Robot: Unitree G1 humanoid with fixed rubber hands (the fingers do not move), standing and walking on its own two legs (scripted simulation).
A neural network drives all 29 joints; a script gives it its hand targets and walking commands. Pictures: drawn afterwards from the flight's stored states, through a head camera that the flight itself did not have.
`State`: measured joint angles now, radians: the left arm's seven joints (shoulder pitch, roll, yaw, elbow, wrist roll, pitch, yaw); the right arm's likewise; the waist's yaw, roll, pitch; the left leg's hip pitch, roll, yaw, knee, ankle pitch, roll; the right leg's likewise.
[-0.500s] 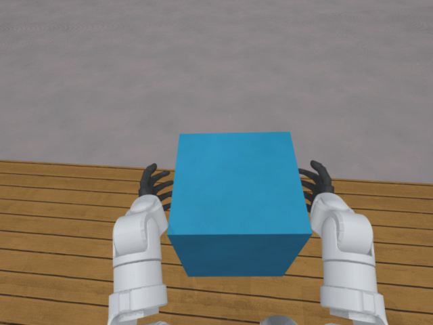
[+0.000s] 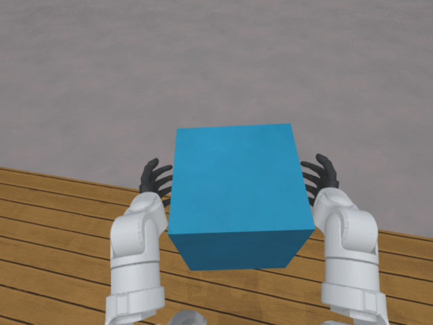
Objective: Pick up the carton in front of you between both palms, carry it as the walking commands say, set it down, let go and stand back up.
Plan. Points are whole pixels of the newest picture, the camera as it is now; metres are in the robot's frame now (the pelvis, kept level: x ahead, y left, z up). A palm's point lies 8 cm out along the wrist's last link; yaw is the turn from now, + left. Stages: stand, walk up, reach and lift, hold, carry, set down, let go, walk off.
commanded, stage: carry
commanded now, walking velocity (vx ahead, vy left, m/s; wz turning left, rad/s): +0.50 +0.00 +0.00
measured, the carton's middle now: (235, 204) +0.34 +0.01 +0.01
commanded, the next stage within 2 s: none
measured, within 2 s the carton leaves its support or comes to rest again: neither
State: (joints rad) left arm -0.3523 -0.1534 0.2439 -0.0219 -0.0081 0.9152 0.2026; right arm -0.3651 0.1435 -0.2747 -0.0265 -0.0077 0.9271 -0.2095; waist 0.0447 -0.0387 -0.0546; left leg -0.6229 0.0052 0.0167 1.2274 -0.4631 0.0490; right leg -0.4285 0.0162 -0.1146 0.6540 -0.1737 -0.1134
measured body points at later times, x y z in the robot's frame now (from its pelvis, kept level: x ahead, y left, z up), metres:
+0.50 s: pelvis +0.32 +0.02 -0.05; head +0.34 +0.02 +0.40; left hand +0.66 +0.15 +0.01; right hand +0.63 -0.16 +0.01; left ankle +0.32 +0.06 -0.77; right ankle +0.29 -0.12 -0.69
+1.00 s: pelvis +0.64 -0.06 -0.10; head +0.67 -0.07 +0.35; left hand +0.96 +0.10 -0.03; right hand +0.98 -0.21 -0.03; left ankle +0.62 +0.08 -0.74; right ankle +0.64 -0.10 -0.82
